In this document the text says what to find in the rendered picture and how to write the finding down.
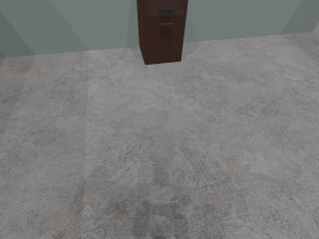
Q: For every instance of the drawer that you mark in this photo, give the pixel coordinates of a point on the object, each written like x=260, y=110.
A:
x=152, y=8

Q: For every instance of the robot left hand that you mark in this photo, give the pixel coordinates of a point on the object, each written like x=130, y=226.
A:
x=54, y=234

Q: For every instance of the cabinet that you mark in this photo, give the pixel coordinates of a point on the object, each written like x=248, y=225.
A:
x=158, y=44

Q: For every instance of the handle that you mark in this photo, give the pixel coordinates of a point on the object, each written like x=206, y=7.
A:
x=166, y=10
x=164, y=25

